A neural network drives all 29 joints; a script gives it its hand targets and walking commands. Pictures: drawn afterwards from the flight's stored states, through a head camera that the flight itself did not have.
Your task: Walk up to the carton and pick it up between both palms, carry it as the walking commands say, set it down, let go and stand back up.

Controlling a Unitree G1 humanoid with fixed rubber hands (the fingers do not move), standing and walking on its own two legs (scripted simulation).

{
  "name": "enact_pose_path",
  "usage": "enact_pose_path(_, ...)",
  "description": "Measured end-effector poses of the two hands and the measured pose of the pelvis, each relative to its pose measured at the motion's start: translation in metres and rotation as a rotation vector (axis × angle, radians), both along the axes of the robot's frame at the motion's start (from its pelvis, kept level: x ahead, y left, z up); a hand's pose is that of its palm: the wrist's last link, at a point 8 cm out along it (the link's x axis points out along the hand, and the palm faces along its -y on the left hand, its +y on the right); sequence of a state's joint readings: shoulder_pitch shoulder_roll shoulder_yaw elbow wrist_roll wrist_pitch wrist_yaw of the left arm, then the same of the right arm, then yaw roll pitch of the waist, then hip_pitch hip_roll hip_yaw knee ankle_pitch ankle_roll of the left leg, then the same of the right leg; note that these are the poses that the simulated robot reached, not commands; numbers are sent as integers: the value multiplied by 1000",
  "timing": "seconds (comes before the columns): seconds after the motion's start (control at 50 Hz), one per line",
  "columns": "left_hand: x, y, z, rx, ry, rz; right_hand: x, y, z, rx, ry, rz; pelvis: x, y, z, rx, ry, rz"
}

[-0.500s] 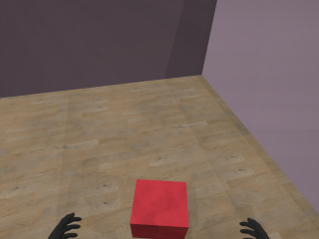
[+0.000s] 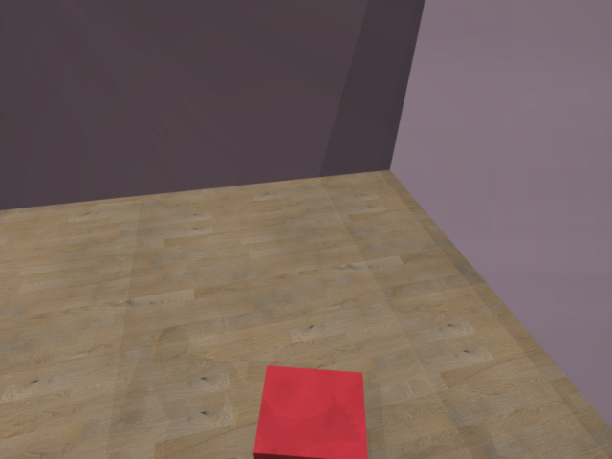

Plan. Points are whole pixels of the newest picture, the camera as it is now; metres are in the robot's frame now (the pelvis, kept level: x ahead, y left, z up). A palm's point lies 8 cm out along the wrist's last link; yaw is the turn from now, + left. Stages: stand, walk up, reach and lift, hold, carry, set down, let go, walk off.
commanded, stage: stand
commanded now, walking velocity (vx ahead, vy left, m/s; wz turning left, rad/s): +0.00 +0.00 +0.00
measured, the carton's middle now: (310, 426) +0.48 -0.02 -0.66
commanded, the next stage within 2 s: none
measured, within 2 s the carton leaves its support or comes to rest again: neither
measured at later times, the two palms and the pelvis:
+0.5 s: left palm out of the picture +0.04 +0.30 -0.10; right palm out of the picture +0.07 -0.29 -0.09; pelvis -0.03 +0.00 +0.00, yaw +0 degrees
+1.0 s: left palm out of the picture +0.02 +0.30 -0.11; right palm out of the picture +0.04 -0.30 -0.10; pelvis -0.04 +0.00 +0.00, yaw +0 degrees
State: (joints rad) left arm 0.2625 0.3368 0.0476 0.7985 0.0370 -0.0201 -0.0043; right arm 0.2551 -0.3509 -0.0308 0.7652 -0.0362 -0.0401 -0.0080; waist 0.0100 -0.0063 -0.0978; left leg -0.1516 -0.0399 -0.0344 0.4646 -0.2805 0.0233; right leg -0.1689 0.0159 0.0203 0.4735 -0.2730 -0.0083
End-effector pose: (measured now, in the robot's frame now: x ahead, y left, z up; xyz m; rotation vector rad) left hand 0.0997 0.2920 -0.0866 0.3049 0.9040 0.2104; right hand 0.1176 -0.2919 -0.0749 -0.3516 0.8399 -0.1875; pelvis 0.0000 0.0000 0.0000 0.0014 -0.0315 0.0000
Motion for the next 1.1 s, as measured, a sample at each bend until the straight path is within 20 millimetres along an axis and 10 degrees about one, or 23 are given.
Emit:
enact_pose_path(0.66,-76,12,-16,7,177,37,-58,-6,-18,6,160,-21,-36,2,3,4,-30,1)
enact_pose_path(1.1,-71,8,-17,4,203,29,-71,-11,-24,7,220,-48,-42,0,4,6,-22,0)
